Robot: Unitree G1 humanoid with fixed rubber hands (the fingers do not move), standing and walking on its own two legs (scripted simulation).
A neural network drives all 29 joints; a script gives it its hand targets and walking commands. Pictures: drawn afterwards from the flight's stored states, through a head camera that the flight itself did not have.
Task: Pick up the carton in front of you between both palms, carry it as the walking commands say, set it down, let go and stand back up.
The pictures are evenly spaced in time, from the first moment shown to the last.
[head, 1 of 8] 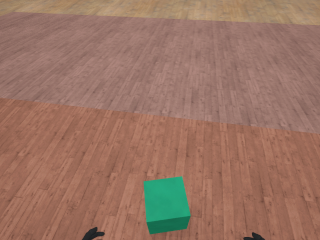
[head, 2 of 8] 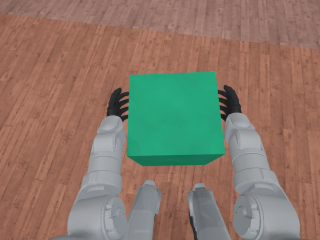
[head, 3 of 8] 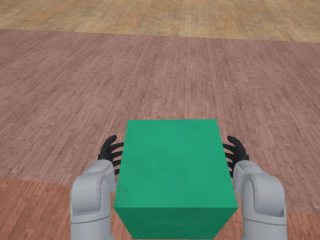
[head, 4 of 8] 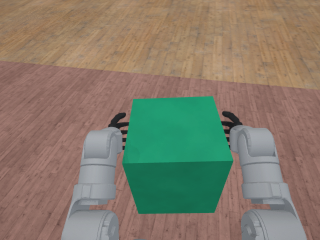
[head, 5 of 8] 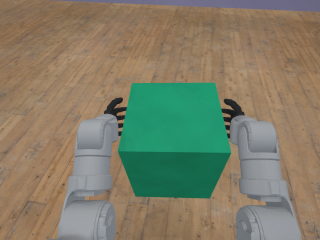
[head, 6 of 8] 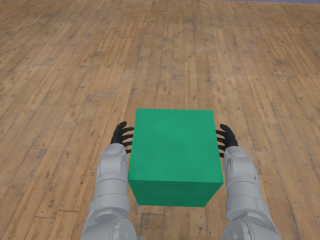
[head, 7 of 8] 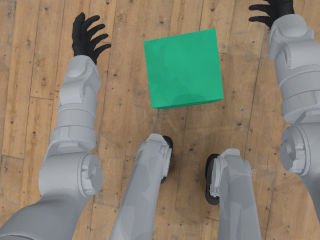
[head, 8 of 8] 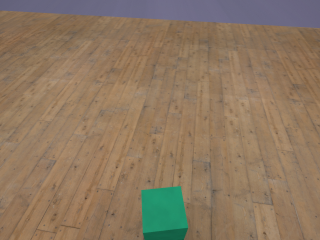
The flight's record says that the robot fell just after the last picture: no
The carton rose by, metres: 0.69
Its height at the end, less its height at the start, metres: -0.32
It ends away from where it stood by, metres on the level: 4.74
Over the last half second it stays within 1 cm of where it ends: yes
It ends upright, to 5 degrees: yes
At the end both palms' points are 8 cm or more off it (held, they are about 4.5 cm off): yes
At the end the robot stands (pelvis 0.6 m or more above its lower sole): yes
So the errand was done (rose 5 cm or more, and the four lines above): yes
